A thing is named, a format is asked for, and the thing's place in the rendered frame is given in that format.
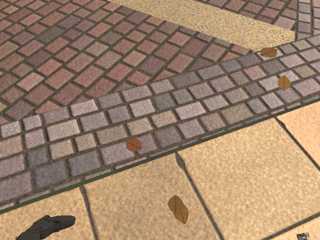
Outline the robot left hand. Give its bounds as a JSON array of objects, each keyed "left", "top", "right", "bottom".
[{"left": 15, "top": 215, "right": 76, "bottom": 240}]

